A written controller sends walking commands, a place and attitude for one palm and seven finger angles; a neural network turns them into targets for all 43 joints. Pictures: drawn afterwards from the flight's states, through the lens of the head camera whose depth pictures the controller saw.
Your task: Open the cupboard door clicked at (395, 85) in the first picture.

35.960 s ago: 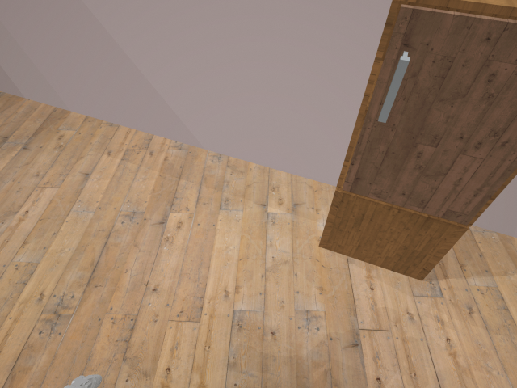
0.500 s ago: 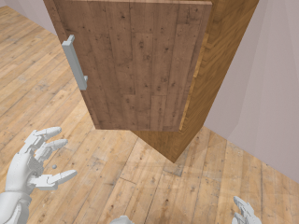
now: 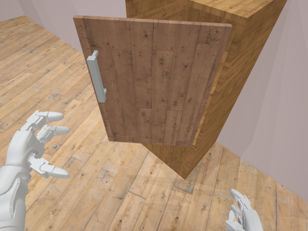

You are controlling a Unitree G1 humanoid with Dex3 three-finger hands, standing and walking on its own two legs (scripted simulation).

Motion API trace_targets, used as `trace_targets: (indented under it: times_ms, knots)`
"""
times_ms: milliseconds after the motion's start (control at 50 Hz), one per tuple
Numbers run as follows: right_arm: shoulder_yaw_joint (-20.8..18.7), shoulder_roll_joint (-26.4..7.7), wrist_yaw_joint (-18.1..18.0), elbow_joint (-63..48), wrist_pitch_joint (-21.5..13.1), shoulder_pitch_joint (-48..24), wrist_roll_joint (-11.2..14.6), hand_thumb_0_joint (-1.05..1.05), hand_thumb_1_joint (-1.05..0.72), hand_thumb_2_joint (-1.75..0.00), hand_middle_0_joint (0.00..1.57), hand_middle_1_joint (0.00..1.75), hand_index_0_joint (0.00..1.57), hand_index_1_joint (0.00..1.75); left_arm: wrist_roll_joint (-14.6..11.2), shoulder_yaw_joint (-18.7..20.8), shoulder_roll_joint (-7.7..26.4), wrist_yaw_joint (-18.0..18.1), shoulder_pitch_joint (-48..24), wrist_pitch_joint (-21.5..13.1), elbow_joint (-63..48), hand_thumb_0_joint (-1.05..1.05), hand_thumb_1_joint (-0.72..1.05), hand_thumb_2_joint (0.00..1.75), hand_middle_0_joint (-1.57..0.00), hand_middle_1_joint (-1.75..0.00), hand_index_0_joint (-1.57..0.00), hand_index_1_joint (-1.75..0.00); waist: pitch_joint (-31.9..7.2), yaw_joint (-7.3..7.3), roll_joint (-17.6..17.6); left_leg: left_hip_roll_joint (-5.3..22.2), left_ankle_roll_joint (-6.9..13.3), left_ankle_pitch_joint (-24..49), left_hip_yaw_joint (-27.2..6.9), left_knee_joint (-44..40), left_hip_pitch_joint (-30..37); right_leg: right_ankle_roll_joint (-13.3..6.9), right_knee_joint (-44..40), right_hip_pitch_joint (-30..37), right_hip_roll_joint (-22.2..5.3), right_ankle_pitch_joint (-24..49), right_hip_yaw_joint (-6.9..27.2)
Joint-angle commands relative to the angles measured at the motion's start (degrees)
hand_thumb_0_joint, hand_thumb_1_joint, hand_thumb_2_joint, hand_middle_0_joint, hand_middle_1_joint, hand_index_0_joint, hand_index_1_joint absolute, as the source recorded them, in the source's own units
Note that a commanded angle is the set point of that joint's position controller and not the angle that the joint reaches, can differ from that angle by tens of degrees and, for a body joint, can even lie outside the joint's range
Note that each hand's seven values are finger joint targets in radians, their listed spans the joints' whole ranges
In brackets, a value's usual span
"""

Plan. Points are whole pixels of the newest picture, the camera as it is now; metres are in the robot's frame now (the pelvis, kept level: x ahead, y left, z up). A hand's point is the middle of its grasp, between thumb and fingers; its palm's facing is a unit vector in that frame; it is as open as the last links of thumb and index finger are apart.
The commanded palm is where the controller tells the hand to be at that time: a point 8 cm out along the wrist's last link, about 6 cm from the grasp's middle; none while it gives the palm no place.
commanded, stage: raise the hand with hooked fingers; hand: left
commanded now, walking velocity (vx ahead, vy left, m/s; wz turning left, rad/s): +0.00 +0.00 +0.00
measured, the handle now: (99, 77) +0.53 +0.23 +0.10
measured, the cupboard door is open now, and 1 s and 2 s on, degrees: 38 38 38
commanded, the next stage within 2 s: move the hooked fingers beside the handle in 0.68 s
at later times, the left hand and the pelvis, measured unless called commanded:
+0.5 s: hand (58, 134) +0.30 +0.26 +0.11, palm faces +0.07 -1.00 -0.04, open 14.0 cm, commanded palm +0.27 +0.31 +0.12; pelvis +0.00 -0.01 +0.01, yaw -1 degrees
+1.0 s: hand (61, 127) +0.32 +0.26 +0.11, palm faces +0.09 -1.00 -0.03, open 14.0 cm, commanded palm +0.30 +0.30 +0.12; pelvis +0.00 -0.03 +0.01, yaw +0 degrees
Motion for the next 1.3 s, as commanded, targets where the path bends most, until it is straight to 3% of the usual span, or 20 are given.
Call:
trace_targets:
  times_ms: [0, 80, 160, 220, 360, 420, 460, 520, 600, 620, 740, 820, 840, 900, 940, 1020, 1120, 1180, 1220, 1280]
  knots:
    - [-3.55, -9.34, -1.02, -7.37, -2.63, -2.77, 0.10, 0.00, -0.90, -0.90, 0.20, 0.30, 0.20, 0.30, -1.43, 5.75, 14.29, -0.92, -16.04, -2.27, -10.87, 0.00, -0.50, 0.30, -0.30, -1.20, -0.30, -1.20, -10.96, -1.06, 4.34, 0.92, -1.95, 13.53, -6.00, -8.81, 13.62, -1.62, -5.53, -0.62, 2.30, 12.04, 0.85]
    - [-3.37, -9.45, -1.37, -6.98, -2.47, -2.74, 0.25, 0.00, -0.90, -0.90, 0.20, 0.30, 0.20, 0.30, -1.51, 7.17, 16.31, -1.60, -18.63, -1.14, -7.97, 0.00, -0.50, 0.30, -0.30, -1.20, -0.30, -1.20, -10.41, -0.92, 3.50, 0.76, -1.78, 12.95, -5.87, -9.88, 14.01, -1.62, -6.97, 0.48, 2.25, 12.01, 1.05]
    - [-3.32, -9.52, -1.57, -6.72, -2.53, -2.52, 0.26, 0.00, -0.90, -0.90, 0.20, 0.30, 0.20, 0.30, -1.11, 8.27, 18.62, -2.00, -22.08, -0.66, -7.45, 0.00, -0.50, 0.30, -0.30, -1.20, -0.30, -1.20, -11.86, -0.70, 5.99, 0.67, -1.77, 14.23, -5.92, -10.72, 16.08, -1.85, -7.96, 1.94, 2.07, 12.90, 1.36]
    - [-3.58, -9.80, -1.32, -6.71, -2.43, -1.92, 0.47, 0.00, -0.90, -0.90, 0.20, 0.30, 0.20, 0.30, -1.61, 6.95, 16.00, -2.95, -17.60, 0.43, -2.71, 0.00, -0.50, 0.30, -0.30, -1.20, -0.30, -1.20, -9.64, -0.48, 1.21, 0.60, -1.38, 13.68, -5.32, -10.82, 14.38, -1.67, -8.65, 2.16, 2.14, 13.41, 1.22]
    - [-3.88, -9.77, -0.87, -7.26, -2.38, -2.26, 0.35, 0.00, -0.90, -0.90, 0.20, 0.30, 0.20, 0.30, -1.03, 8.18, 17.95, -1.80, -20.15, -0.98, -6.87, 0.00, -0.50, 0.30, -0.30, -1.20, -0.30, -1.20, -10.86, -0.32, 5.12, 0.22, -1.22, 13.10, -4.52, -10.94, 14.99, -1.65, -8.76, 2.29, 1.95, 13.03, 1.99]
    - [-4.02, -9.76, -0.95, -6.74, -2.52, -1.73, 0.01, 0.00, -0.90, -0.90, 0.20, 0.30, 0.20, 0.30, -0.65, 9.64, 19.48, -0.61, -19.92, -2.45, -8.40, 0.00, -0.50, 0.30, -0.30, -1.20, -0.30, -1.20, -12.33, -0.26, 3.68, 0.45, -1.10, 14.57, -4.23, -10.69, 15.84, -1.57, -8.70, 3.57, 1.96, 14.33, 2.11]
    - [-3.89, -9.39, -1.08, -6.60, -2.68, -2.10, 0.18, 0.00, -0.90, -0.90, 0.20, 0.30, 0.20, 0.30, -0.72, 8.67, 17.85, -0.62, -20.51, -2.67, -7.98, 0.00, -0.50, 0.30, -0.30, -1.20, -0.30, -1.20, -11.15, -0.65, 5.47, 0.20, -1.08, 14.00, -4.03, -10.97, 15.83, -1.48, -8.88, 3.01, 1.92, 14.28, 2.20]
    - [-3.97, -9.70, -1.39, -6.02, -2.65, -1.82, 0.30, 0.00, -0.90, -0.90, 0.20, 0.30, 0.20, 0.30, -1.01, 8.06, 17.38, -1.28, -19.61, -2.29, -5.50, 0.00, -0.50, 0.30, -0.30, -1.20, -0.30, -1.20, -10.03, -0.93, 2.36, 0.29, -0.79, 13.08, -3.57, -10.67, 14.80, -1.26, -9.37, 3.17, 1.76, 14.38, 2.49]
    - [-3.85, -9.50, -1.58, -6.11, -2.82, -2.46, 0.41, 0.00, -0.90, -0.90, 0.20, 0.30, 0.20, 0.30, -1.08, 7.78, 17.09, -1.88, -20.45, -1.87, -4.69, 0.00, -0.50, 0.30, -0.30, -1.20, -0.30, -1.20, -9.94, -0.92, 3.94, -0.19, -0.75, 12.60, -3.33, -10.47, 14.41, -1.11, -9.39, 2.93, 1.49, 14.56, 2.80]
    - [-3.96, -9.60, -1.58, -5.93, -2.70, -2.14, 0.40, 0.00, -0.90, -0.90, 0.20, 0.30, 0.20, 0.30, -1.20, 7.90, 17.27, -1.85, -19.66, -1.74, -4.18, 0.00, -0.50, 0.30, -0.30, -1.20, -0.30, -1.20, -9.71, -1.08, 1.13, 0.08, -0.54, 12.72, -3.06, -10.09, 14.16, -0.93, -9.58, 3.11, 1.47, 15.03, 2.95]
    - [-4.02, -9.34, -1.36, -5.98, -2.89, -2.40, 0.40, 0.00, -0.90, -0.90, 0.20, 0.30, 0.20, 0.30, -1.22, 8.42, 17.66, -1.54, -19.85, -2.70, -5.98, 0.00, -0.50, 0.30, -0.30, -1.20, -0.30, -1.20, -11.88, -0.79, 2.79, -0.19, -0.50, 15.35, -2.64, -9.50, 14.97, -0.77, -8.79, 4.19, 1.31, 18.38, 3.25]
    - [-3.88, -9.70, -1.80, -4.77, -2.17, -1.98, 0.56, 0.00, -0.90, -0.90, 0.20, 0.30, 0.20, 0.30, -0.93, 9.23, 19.75, -1.69, -24.33, -2.47, -0.97, 0.00, -0.50, 0.30, -0.30, -1.20, -0.30, -1.20, -8.24, -1.95, 0.37, -0.15, -0.51, 12.13, -2.18, -9.23, 12.25, -0.30, -9.66, 2.44, 0.98, 15.70, 4.14]
    - [-3.84, -9.73, -1.89, -4.74, -2.17, -2.12, 0.59, 0.00, -0.90, -0.90, 0.20, 0.30, 0.20, 0.30, -0.72, 9.18, 19.84, -1.95, -26.35, -2.64, -0.07, 0.00, -0.50, 0.30, -0.30, -1.20, -0.30, -1.20, -8.17, -2.04, 2.19, -0.33, -0.55, 11.96, -2.21, -9.29, 12.20, -0.41, -9.50, 2.16, 0.94, 15.62, 4.25]
    - [-3.84, -9.73, -2.20, -4.70, -2.02, -1.68, 0.60, 0.00, -0.90, -0.90, 0.20, 0.30, 0.20, 0.30, -0.10, 7.70, 19.78, -2.66, -30.25, -3.38, 1.47, 0.00, -0.50, 0.30, -0.30, -1.20, -0.30, -1.20, -10.31, -2.46, 4.44, -0.48, -0.52, 12.03, -2.46, -8.94, 13.25, -0.64, -9.13, 1.78, 0.96, 15.21, 4.18]
    - [-3.86, -10.12, -2.25, -4.08, -1.65, -0.91, 0.57, 0.00, -0.90, -0.90, 0.20, 0.30, 0.20, 0.30, 0.04, 7.98, 20.96, -3.09, -32.62, -3.60, 5.20, 0.00, -0.50, 0.30, -0.30, -1.20, -0.30, -1.20, -10.23, -2.94, 1.33, -0.40, -0.34, 11.08, -2.41, -8.38, 11.95, -0.37, -9.24, 1.72, 0.89, 14.76, 4.87]
    - [-3.99, -10.51, -2.16, -3.69, -1.10, 0.22, 0.63, 0.00, -0.90, -0.90, 0.20, 0.30, 0.20, 0.30, 0.66, 6.60, 21.47, -3.85, -36.81, -4.67, 9.14, 0.00, -0.50, 0.30, -0.30, -1.20, -0.30, -1.20, -12.14, -3.10, 1.75, -0.24, -0.29, 11.57, -2.70, -7.98, 12.22, -0.72, -8.45, 1.52, 0.86, 14.70, 4.56]
    - [-4.33, -11.11, -1.49, -3.73, 0.30, 1.81, 0.45, 0.00, -0.90, -0.90, 0.20, 0.30, 0.20, 0.30, 1.07, 10.61, 25.94, -3.87, -35.99, -4.87, 14.41, 0.00, -0.50, 0.30, -0.30, -1.20, -0.30, -1.20, -13.28, -2.26, 0.91, -0.24, -0.26, 13.44, -2.23, -7.21, 9.79, -0.53, -7.45, 2.99, 0.78, 17.98, 4.95]
    - [-4.50, -11.23, -1.24, -4.08, 0.80, 2.45, 0.44, 0.00, -0.90, -0.90, 0.20, 0.30, 0.20, 0.30, 1.62, 10.34, 26.10, -3.86, -39.33, -5.67, 15.18, 0.00, -0.50, 0.30, -0.30, -1.20, -0.30, -1.20, -13.67, -2.56, 3.75, -0.33, -0.38, 13.64, -2.48, -7.34, 10.36, -0.85, -6.80, 1.31, 1.16, 17.44, 4.26]
    - [-4.79, -11.53, -1.05, -4.47, 1.36, 3.31, 0.29, 0.00, -0.90, -0.90, 0.20, 0.30, 0.20, 0.30, 1.56, 10.59, 26.72, -4.03, -39.13, -6.36, 15.32, 0.00, -0.50, 0.30, -0.30, -1.20, -0.30, -1.20, -15.61, -2.40, 1.06, -0.08, -0.12, 14.95, -2.34, -6.85, 10.57, -0.78, -6.39, 2.67, 1.31, 18.85, 4.50]
    - [-4.72, -11.38, -0.91, -4.48, 1.95, 3.87, 0.27, 0.00, -0.90, -0.90, 0.20, 0.30, 0.20, 0.30, 1.86, 10.19, 26.35, -4.43, -41.07, -7.11, 15.52, 0.00, -0.50, 0.30, -0.30, -1.20, -0.30, -1.20, -16.26, -2.83, 4.68, -0.27, -0.24, 15.40, -2.30, -6.91, 11.17, -0.90, -6.03, 1.49, 1.62, 19.05, 4.27]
